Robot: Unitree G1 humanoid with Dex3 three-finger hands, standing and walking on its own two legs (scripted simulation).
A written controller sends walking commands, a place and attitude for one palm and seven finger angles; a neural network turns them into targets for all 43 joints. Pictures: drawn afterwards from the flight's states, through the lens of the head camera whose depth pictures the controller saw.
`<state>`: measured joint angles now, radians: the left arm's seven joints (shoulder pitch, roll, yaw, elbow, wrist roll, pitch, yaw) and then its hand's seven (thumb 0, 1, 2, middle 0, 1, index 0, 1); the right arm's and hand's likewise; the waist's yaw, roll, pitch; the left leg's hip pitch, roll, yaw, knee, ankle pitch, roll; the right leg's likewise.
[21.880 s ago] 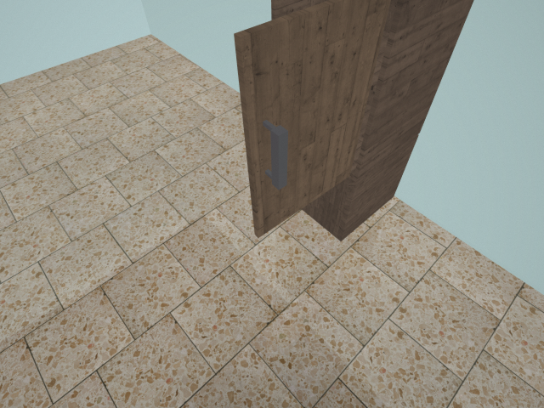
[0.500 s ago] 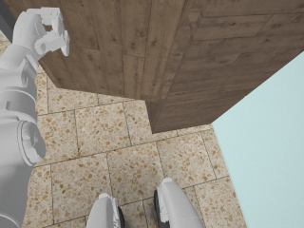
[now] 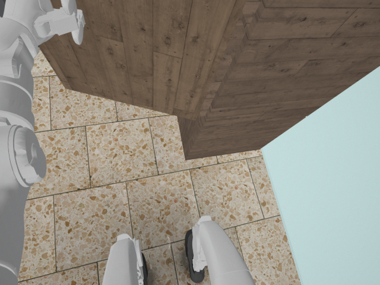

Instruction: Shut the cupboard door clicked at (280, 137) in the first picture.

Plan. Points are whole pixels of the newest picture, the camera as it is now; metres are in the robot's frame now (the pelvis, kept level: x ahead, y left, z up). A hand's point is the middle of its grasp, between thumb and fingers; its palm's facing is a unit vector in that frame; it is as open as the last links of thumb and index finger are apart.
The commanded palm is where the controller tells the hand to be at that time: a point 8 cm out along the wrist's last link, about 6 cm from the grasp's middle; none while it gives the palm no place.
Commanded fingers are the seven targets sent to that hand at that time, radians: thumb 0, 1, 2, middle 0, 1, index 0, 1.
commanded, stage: push the door shut along its arc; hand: left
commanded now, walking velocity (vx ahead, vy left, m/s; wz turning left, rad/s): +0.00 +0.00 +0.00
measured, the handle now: out of the picture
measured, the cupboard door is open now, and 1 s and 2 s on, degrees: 68 58 58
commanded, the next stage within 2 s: pull the fist back off the door in 0.16 s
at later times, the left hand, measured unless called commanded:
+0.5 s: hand (102, 1) +0.62 +0.08 +0.10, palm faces +0.08 -1.00 +0.00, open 3.2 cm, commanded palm +0.59 +0.11 +0.10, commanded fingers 0.00 0.90 0.90 -1.30 -1.50 -1.30 -1.50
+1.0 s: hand (95, 41) +0.55 +0.10 +0.08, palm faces +0.02 -1.00 -0.01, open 3.1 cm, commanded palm +0.52 +0.13 +0.10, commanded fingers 0.00 0.90 0.90 -1.30 -1.50 -1.30 -1.50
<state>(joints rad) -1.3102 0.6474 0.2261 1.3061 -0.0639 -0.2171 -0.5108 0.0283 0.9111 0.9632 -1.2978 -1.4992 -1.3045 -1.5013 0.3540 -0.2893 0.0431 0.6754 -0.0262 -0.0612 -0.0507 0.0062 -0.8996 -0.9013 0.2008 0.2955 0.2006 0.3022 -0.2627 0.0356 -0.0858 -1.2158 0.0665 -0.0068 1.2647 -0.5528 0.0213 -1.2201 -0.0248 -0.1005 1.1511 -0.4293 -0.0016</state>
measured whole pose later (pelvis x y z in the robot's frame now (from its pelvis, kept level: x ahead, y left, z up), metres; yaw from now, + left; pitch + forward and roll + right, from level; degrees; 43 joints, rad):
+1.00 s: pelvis +0.02 -0.01 +0.03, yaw +0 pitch +25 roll -2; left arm -0.97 0.33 0.30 1.17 -0.04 -0.41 0.00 0.01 0.90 0.90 -1.30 -1.50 -1.30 -1.50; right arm 0.43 -0.28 -0.01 0.62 -0.06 0.02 0.06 0.01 -0.90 -0.90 0.20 0.30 0.20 0.30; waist -0.20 0.04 -0.11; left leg -1.02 0.06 0.03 1.10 -0.52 0.01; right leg -1.05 -0.02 -0.07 1.03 -0.41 0.00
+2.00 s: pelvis +0.03 -0.01 +0.11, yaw +1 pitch +0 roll +0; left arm -0.02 0.27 0.11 0.16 -0.08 -0.12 0.05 0.01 0.90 0.90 -1.06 -1.23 -1.06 -1.24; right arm 0.19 -0.22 0.03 0.55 0.04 0.02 -0.10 0.01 -0.90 -0.90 0.20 0.29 0.20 0.30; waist 0.02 0.04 -0.02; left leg -0.24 0.01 0.06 0.56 -0.33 0.01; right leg -0.31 -0.04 -0.05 0.57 -0.27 0.01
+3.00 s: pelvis +0.04 +0.00 +0.12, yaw +1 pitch -4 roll +0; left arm 0.46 0.35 0.37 -0.37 -0.06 -0.09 0.11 0.01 0.89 0.90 -0.21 -0.30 -0.21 -0.30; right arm 0.21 -0.22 0.01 0.63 0.00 -0.10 -0.08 0.02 -0.90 -0.90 0.20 0.30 0.20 0.30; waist 0.05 0.08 0.01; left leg -0.07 0.02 0.06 0.42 -0.29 0.01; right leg -0.13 -0.03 -0.06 0.42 -0.22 0.01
